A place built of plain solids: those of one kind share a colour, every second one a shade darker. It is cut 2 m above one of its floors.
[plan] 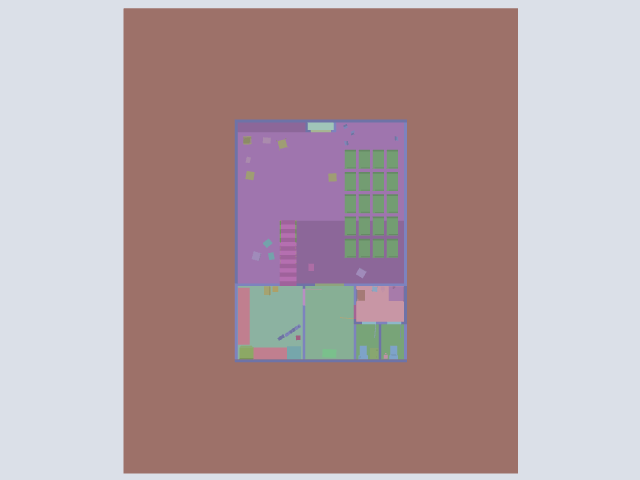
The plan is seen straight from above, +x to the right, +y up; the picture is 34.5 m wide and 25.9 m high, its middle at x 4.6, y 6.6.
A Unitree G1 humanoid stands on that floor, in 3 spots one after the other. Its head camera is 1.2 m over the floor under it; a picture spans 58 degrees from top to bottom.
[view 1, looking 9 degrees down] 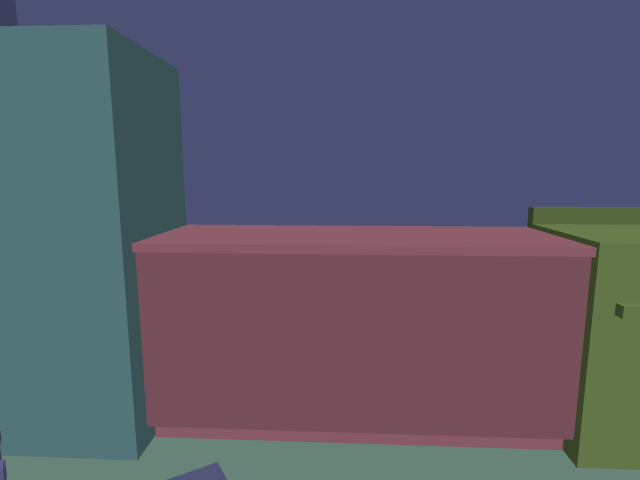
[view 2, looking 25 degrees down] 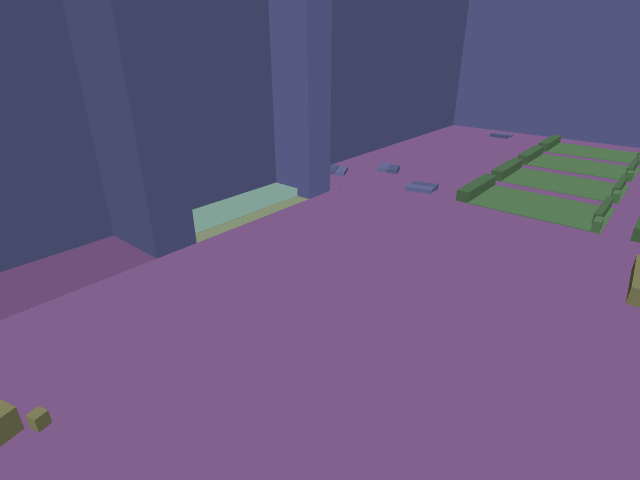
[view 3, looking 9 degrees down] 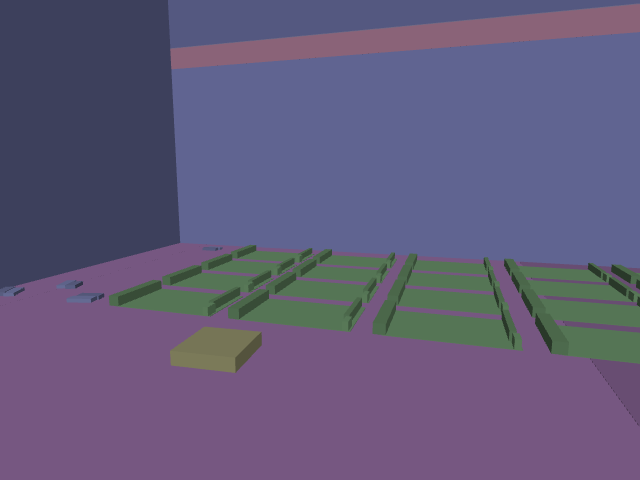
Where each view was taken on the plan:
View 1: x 1.98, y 2.48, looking -87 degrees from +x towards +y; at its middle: counter_run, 1.83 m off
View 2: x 2.67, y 10.18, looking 40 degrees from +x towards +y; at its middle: floor_prayer_hall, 2.84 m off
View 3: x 2.88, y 8.54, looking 17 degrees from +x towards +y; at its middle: wall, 6.62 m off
